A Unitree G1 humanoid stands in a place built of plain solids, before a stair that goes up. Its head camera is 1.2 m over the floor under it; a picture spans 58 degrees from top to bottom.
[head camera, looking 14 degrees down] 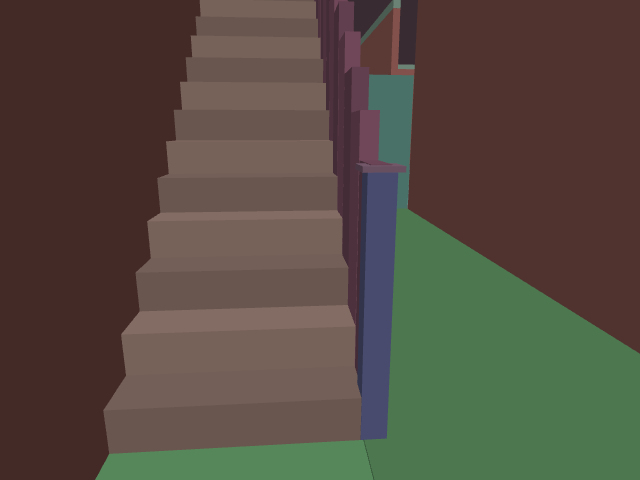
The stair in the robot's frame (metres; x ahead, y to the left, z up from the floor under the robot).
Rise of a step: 0.19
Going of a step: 0.24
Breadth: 0.99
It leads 5 degrees to the left of straight ahead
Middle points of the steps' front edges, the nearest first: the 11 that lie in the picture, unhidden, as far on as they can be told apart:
1.45 0.32 0.19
1.69 0.34 0.38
1.93 0.36 0.57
2.17 0.37 0.77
2.41 0.39 0.96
2.65 0.41 1.15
2.89 0.43 1.34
3.13 0.45 1.53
3.37 0.47 1.72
3.61 0.49 1.91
3.84 0.51 2.10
